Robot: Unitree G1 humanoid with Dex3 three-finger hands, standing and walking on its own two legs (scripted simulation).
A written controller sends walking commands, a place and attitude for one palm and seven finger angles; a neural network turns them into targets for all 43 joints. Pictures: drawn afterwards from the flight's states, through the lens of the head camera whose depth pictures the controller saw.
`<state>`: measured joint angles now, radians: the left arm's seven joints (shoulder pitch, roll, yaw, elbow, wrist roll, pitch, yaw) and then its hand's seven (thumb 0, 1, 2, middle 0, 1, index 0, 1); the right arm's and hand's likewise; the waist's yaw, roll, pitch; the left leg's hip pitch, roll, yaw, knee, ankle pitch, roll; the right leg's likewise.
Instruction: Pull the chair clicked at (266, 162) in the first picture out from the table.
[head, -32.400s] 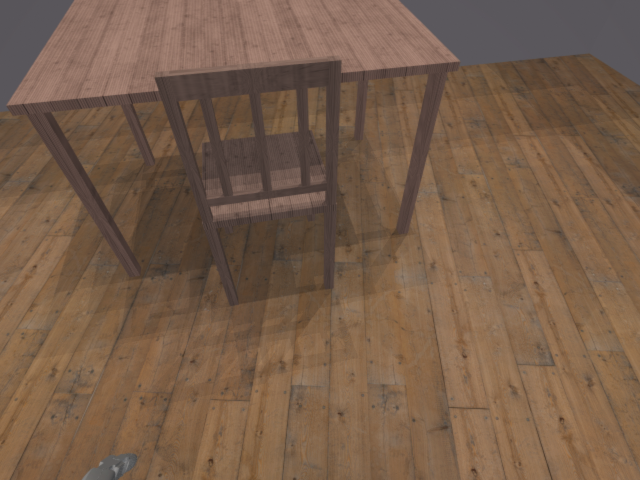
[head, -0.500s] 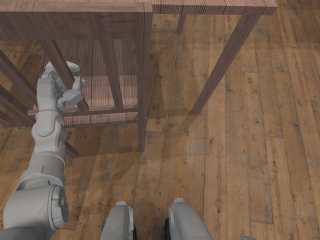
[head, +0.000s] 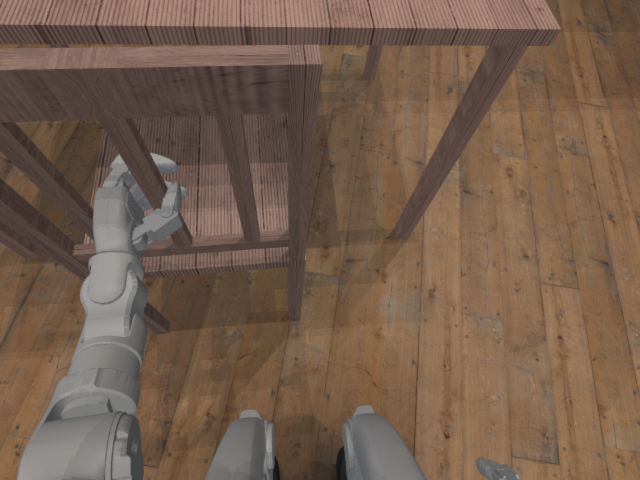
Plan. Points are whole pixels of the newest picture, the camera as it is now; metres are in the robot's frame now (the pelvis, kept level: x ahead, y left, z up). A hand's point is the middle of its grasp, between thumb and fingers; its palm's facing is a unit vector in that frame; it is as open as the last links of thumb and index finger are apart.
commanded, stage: hook a spindle and tug to test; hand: left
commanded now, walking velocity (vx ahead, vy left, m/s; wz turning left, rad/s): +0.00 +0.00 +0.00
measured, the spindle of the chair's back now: (157, 193) +0.47 +0.20 +0.01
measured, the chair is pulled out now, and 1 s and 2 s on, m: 0.03 0.17 0.23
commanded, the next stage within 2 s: step backward, pulling the chair out in 0.04 s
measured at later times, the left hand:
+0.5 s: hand (183, 225) +0.41 +0.15 +0.04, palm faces +0.09 -0.99 -0.10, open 5.3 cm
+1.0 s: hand (213, 307) +0.31 +0.11 +0.04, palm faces +0.04 -0.99 -0.13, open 5.2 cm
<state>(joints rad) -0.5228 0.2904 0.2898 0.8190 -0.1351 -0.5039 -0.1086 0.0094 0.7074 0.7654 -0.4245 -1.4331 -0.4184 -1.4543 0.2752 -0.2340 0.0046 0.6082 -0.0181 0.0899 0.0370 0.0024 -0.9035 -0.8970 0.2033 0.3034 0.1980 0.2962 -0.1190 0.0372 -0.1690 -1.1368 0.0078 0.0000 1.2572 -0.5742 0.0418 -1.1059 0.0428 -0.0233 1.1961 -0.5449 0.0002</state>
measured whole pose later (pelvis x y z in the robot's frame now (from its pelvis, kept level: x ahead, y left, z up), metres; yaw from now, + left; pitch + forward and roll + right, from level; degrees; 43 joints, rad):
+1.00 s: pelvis -0.06 -0.01 +0.09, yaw +2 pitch +7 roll -1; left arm -0.55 0.15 0.05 1.13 -0.09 -0.25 0.10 0.03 0.70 0.75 -0.28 -1.11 -0.50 -1.45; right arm 0.26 -0.26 0.00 0.76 0.08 0.00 -0.11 0.00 -0.90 -0.90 0.21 0.30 0.20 0.30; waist -0.10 0.04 0.07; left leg -0.56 -0.01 0.01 0.66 -0.25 0.02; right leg -0.52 0.02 -0.02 0.61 -0.20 -0.01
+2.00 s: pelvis -0.13 +0.01 +0.09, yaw +3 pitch +4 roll +1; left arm -0.61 0.15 0.05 1.14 -0.06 -0.21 0.09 0.05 0.64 0.80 -0.30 -1.18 -0.50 -1.45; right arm 0.21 -0.21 0.01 0.80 0.04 -0.03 -0.12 0.00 -0.90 -0.90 0.21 0.30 0.20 0.30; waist -0.09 0.02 0.13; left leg -0.43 0.03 0.00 0.75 -0.43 -0.04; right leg -0.57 -0.06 -0.02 0.61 -0.10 0.02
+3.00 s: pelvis -0.14 +0.01 +0.09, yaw +1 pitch +3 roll +2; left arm -0.49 0.14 -0.01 1.10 -0.03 -0.26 0.08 0.04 0.64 0.77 -0.31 -1.23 -0.50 -1.45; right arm 0.26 -0.23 0.00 0.77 0.03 -0.04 -0.14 0.00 -0.90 -0.90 0.20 0.30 0.20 0.30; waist -0.04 -0.01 0.08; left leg -0.39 0.02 0.04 0.67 -0.33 -0.02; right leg -0.55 -0.06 0.01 0.60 -0.10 0.03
